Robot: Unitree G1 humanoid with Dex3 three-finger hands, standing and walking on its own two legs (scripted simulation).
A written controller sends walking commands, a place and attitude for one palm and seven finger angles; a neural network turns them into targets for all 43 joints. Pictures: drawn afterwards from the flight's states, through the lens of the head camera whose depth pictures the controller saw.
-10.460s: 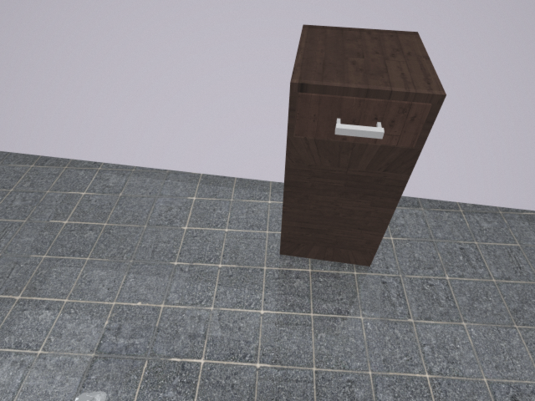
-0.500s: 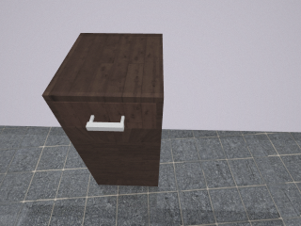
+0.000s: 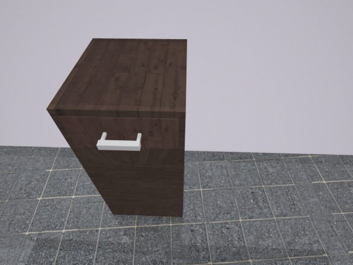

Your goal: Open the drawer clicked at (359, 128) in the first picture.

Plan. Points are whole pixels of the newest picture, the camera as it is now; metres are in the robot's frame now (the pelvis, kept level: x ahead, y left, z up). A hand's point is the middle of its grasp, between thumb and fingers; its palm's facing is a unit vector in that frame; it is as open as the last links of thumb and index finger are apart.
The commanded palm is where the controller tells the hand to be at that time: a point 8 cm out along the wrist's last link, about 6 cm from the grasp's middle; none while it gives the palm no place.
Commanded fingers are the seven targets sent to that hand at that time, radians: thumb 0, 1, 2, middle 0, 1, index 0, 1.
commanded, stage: look again from close up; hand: left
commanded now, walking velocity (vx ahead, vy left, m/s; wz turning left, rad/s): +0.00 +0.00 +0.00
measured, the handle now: (120, 140) +0.47 +0.21 -0.04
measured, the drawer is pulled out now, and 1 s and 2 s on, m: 0.00 0.00 0.00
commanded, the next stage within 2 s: raise the hand with hooked fingers in 0.28 s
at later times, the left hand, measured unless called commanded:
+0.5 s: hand out of the picture +0.06 +0.19 -0.12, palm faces -0.07 -0.88 -0.46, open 7.3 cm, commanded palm +0.10 +0.21 -0.06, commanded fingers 0.00 0.74 0.83 -0.21 -0.41 -0.21 -0.41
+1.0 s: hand (74, 255) +0.15 +0.24 -0.05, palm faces +0.07 -0.08 -0.99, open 9.7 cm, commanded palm +0.14 +0.23 +0.01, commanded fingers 0.00 0.15 0.58 -0.25 -0.78 -0.25 -0.78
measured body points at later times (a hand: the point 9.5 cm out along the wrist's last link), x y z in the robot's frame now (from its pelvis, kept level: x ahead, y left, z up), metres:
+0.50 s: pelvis -0.01 -0.01 -0.01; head +0.00 -0.03 +0.44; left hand +0.06 +0.24 -0.09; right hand +0.02 -0.24 -0.16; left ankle -0.06 +0.13 -0.74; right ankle -0.03 -0.08 -0.74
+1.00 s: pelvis -0.06 +0.01 -0.04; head -0.05 -0.02 +0.40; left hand +0.14 +0.24 +0.01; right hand +0.21 -0.16 -0.11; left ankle -0.06 +0.13 -0.74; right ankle -0.03 -0.08 -0.74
